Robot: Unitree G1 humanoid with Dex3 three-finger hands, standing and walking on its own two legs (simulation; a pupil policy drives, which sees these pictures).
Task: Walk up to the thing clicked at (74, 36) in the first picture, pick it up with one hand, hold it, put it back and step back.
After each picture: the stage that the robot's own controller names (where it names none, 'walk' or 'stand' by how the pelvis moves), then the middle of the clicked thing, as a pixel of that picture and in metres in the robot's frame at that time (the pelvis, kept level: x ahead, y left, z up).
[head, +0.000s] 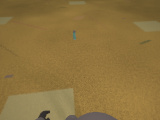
stand; (74, 35) +1.95 +0.53 -0.65
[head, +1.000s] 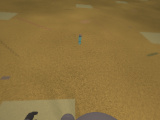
walk; (79, 39) +1.84 +0.27 -0.64
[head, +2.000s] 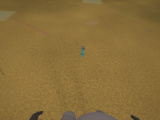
walk; (82, 51) +1.22 +0.18 -0.64
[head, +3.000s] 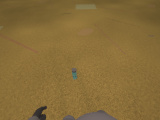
walk; (74, 73) +0.73 +0.24 -0.64
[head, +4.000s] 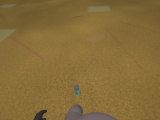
walk; (77, 90) +0.46 +0.22 -0.64
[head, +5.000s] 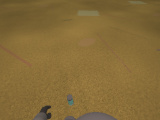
stand; (70, 100) +0.36 +0.21 -0.65
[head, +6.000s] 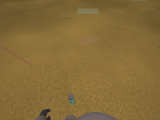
stand; (71, 99) +0.36 +0.21 -0.66
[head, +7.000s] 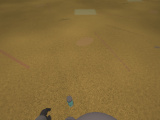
stand; (70, 101) +0.33 +0.22 -0.66
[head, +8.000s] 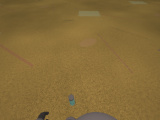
stand; (71, 100) +0.36 +0.20 -0.66
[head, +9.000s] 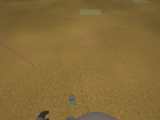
stand; (72, 100) +0.35 +0.19 -0.66
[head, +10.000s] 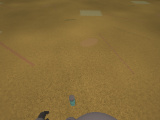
go down; (72, 100) +0.35 +0.19 -0.66
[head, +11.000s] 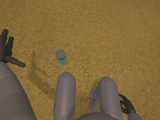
go down; (62, 58) +0.44 +0.23 -0.28
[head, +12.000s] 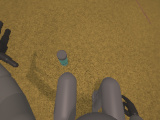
go down; (63, 59) +0.44 +0.23 -0.25
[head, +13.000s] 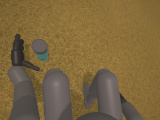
close in; (42, 52) +0.42 +0.27 -0.16
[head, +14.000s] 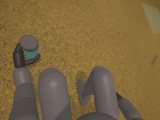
close; (31, 51) +0.43 +0.29 -0.16
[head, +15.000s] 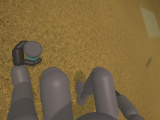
lift; (33, 53) +0.39 +0.28 -0.16
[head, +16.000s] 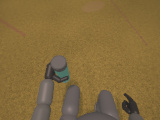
lift; (62, 71) +0.32 +0.19 +0.02
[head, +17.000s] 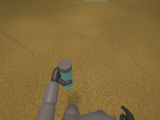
hold; (67, 76) +0.31 +0.17 +0.02
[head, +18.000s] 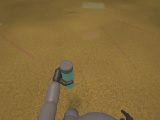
hold; (68, 76) +0.31 +0.16 +0.03
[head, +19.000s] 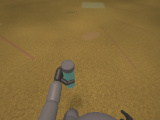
crouch; (69, 76) +0.32 +0.15 +0.03
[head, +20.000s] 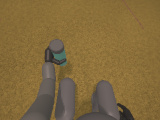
crouch; (60, 55) +0.44 +0.20 -0.05
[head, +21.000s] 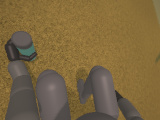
lower; (27, 49) +0.43 +0.29 -0.17
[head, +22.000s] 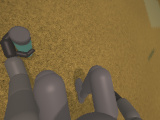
lower; (24, 45) +0.44 +0.30 -0.16
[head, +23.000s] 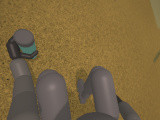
lower; (28, 47) +0.43 +0.29 -0.16
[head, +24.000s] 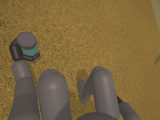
lower; (30, 49) +0.42 +0.29 -0.16
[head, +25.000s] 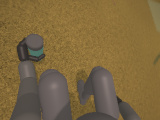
loosen; (36, 50) +0.43 +0.26 -0.16
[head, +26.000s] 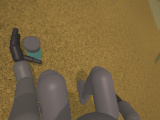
withdraw; (34, 52) +0.42 +0.27 -0.16
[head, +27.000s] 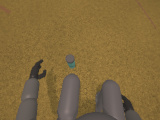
walk; (71, 62) +0.45 +0.20 -0.29
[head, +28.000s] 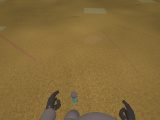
stand; (74, 97) +0.38 +0.16 -0.59
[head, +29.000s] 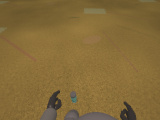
stand; (73, 97) +0.38 +0.18 -0.60
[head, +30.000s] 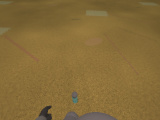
stand; (74, 97) +0.39 +0.17 -0.63
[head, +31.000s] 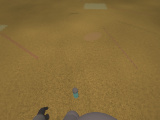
walk; (75, 93) +0.41 +0.17 -0.65
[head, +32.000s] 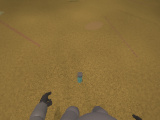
walk; (79, 77) +0.56 +0.12 -0.63
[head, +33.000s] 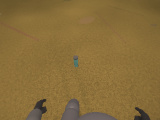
walk; (76, 61) +0.84 +0.26 -0.62
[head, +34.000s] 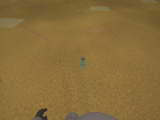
stand; (82, 62) +1.02 +0.16 -0.64
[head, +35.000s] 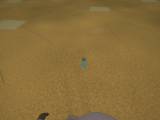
stand; (83, 62) +1.04 +0.15 -0.66
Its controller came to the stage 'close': yes
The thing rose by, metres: 0.69
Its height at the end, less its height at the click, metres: +0.00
